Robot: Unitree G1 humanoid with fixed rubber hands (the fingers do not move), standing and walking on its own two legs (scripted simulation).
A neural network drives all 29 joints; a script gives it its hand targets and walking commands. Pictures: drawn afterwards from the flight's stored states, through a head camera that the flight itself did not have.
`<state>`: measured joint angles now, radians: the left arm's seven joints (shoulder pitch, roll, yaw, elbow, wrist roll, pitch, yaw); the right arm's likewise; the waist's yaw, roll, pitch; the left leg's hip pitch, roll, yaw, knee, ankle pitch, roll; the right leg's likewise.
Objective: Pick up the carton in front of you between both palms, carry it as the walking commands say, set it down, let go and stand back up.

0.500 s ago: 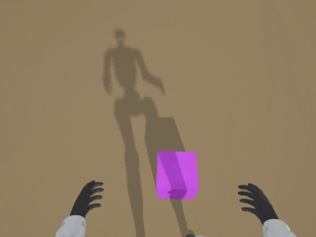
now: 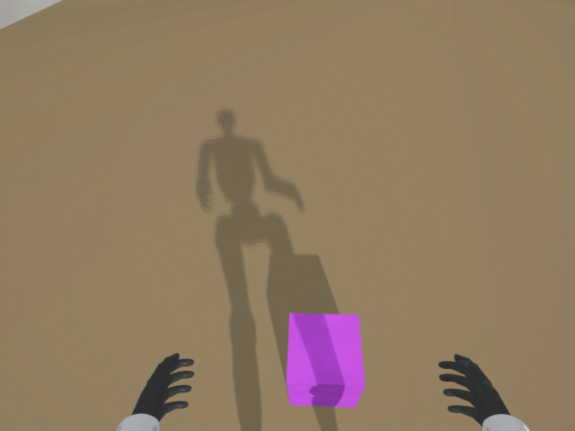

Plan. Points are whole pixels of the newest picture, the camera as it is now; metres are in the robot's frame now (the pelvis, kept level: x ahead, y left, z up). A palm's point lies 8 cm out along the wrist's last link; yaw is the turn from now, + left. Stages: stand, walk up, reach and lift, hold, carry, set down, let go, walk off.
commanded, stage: stand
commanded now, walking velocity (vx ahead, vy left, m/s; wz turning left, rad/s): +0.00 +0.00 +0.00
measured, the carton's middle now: (323, 361) +0.43 -0.04 -0.65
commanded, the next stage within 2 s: none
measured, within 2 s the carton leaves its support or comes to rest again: neither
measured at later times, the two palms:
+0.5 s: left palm out of the picture +0.14 +0.29 -0.08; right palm out of the picture +0.14 -0.29 -0.09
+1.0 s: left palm out of the picture +0.10 +0.30 -0.09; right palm out of the picture +0.10 -0.30 -0.10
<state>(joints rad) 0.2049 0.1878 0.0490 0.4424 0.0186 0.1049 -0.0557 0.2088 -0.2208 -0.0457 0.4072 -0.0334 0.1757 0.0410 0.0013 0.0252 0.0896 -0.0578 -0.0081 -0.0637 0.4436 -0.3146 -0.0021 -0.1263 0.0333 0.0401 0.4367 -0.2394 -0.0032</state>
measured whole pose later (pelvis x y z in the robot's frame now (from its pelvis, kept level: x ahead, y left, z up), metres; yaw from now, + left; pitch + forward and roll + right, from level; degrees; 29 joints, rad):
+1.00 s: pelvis +0.00 -0.01 +0.00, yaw +1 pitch -2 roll +0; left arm 0.13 0.35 0.02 0.96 0.02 0.00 0.01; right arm 0.19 -0.37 -0.02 0.88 -0.03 -0.01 -0.03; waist 0.00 0.02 0.01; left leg -0.08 -0.01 -0.06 0.40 -0.28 -0.01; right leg -0.16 0.02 0.02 0.43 -0.23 -0.01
